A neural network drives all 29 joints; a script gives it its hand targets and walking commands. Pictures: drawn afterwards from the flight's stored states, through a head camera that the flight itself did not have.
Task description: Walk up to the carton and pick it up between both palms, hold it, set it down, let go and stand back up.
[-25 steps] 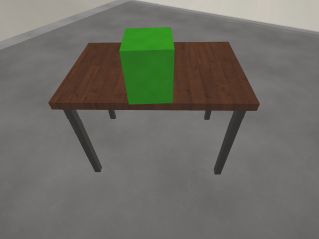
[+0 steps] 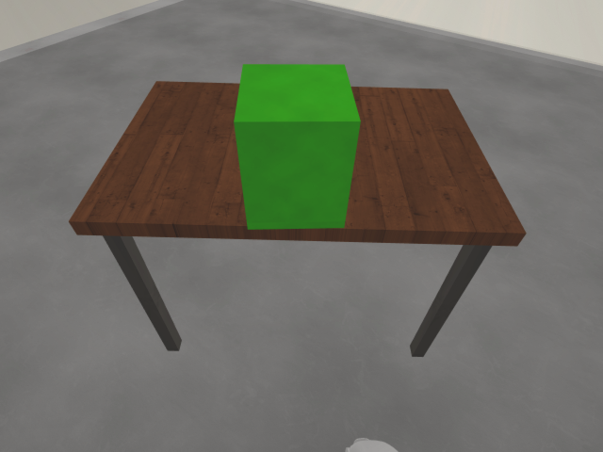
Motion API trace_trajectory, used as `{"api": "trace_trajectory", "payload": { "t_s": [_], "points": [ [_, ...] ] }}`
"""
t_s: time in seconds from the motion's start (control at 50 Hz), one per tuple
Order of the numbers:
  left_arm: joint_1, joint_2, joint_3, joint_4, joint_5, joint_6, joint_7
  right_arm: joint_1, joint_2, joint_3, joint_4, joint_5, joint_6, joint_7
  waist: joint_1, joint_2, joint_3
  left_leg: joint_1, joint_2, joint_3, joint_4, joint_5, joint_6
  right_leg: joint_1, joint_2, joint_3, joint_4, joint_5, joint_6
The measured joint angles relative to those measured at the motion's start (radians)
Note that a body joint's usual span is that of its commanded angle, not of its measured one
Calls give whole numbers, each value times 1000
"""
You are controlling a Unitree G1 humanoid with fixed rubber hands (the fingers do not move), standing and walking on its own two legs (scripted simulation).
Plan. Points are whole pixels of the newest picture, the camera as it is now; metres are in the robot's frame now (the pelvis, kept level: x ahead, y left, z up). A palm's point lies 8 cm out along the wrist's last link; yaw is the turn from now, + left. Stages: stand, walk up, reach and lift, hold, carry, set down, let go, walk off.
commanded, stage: walk up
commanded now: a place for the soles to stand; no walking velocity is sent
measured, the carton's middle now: (295, 148) +0.68 -0.01 +0.04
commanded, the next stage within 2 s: none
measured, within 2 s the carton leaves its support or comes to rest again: neither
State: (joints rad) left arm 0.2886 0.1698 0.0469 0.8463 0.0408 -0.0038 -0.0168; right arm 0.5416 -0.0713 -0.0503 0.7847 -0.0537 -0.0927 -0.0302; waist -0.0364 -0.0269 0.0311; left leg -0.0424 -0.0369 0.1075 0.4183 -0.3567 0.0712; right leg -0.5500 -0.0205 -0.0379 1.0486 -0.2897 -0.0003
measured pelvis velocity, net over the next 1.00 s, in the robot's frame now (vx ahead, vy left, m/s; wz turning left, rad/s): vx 0.25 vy -0.05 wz -0.02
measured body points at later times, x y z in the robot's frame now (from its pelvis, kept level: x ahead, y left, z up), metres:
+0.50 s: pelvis +0.20 -0.01 -0.01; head +0.20 +0.00 +0.44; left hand +0.22 +0.23 -0.15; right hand +0.33 -0.23 -0.11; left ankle +0.27 +0.12 -0.70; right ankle +0.22 -0.07 -0.74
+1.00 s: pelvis +0.25 -0.05 -0.02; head +0.26 -0.08 +0.43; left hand +0.39 +0.15 -0.12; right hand +0.37 -0.30 -0.15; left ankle +0.28 +0.10 -0.71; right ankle +0.26 -0.17 -0.74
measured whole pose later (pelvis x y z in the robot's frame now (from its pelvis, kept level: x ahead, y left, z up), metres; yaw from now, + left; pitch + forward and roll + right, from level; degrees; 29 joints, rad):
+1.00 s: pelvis +0.25 -0.05 -0.02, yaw -1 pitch -1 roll +1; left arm 0.23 0.09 0.02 0.66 0.02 0.00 0.01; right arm 0.20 -0.22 -0.04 0.71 -0.02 0.05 -0.01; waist -0.01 0.05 0.05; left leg -0.46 0.07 0.01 0.91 -0.52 -0.04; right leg -0.36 -0.01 -0.02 0.74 -0.37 -0.01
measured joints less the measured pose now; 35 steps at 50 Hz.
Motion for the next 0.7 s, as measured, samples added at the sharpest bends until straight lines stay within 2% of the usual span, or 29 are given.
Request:
{"api": "trace_trajectory", "payload": {
  "t_s": [0.06,0.12,0.16,0.2,0.26,0.28,0.32,0.42,0.52,0.56,0.58,0.6,0.66,0.7],
  "points": [
    [-73,-14,-11,-52,-4,-2,-6,31,11,8,14,5,6,2,-11,0,26,43,-14,3,-25,-21,0,-22,-8,-39,-221,96,-15],
    [-125,-48,-24,-98,-3,-11,-7,53,0,8,18,8,10,6,-32,17,49,74,-20,3,5,-81,-5,5,5,-84,-388,140,-50],
    [-139,-75,-31,-128,4,-22,-5,78,-14,8,20,12,13,8,-43,40,49,75,-9,-10,83,-157,-13,56,25,-113,-453,164,-83],
    [-146,-102,-29,-156,17,-40,2,88,-28,9,28,18,25,13,-29,73,53,10,24,-37,300,-235,-15,71,44,-143,-410,152,-120],
    [-129,-115,-14,-177,5,-38,28,30,-39,14,26,19,74,25,-2,77,61,-194,16,-114,772,-231,-31,83,53,-169,-318,49,-143],
    [-115,-113,-11,-175,1,-37,38,1,-45,13,15,16,83,27,4,72,61,-257,17,-120,866,-205,-33,106,54,-172,-327,37,-141],
    [-77,-100,-4,-156,-3,-44,49,-56,-58,6,-17,9,86,31,10,60,55,-365,34,-119,936,-150,-40,159,55,-179,-373,39,-129],
    [31,-57,16,-88,-3,-65,48,-164,-85,-15,-92,5,64,34,35,42,11,-518,96,-102,808,-46,-70,273,55,-188,-498,43,-121],
    [97,-1,26,-52,-2,-33,29,-254,-67,-1,-132,14,53,10,72,25,0,-480,132,-72,425,47,-88,309,57,-182,-506,5,-103],
    [110,15,23,-47,-8,-11,17,-279,-53,11,-144,17,47,-9,81,22,7,-423,119,-58,292,137,-82,297,51,-180,-440,-45,-95],
    [116,20,19,-47,-13,0,11,-286,-47,18,-151,15,43,-17,81,25,7,-394,115,-54,243,168,-66,285,50,-181,-396,-78,-89],
    [111,31,17,-43,-17,12,5,-298,-32,26,-149,12,42,-25,81,6,13,-396,103,-45,257,153,-52,268,34,-167,-347,-108,-82],
    [83,49,14,-55,-4,61,3,-326,8,53,-156,16,49,-45,85,-30,34,-395,104,-13,286,111,-48,167,42,-63,-91,-294,-29],
    [53,54,11,-71,0,79,10,-334,27,62,-160,16,51,-56,75,-39,48,-379,114,-4,259,119,-58,103,48,-18,56,-314,2]
  ]
}}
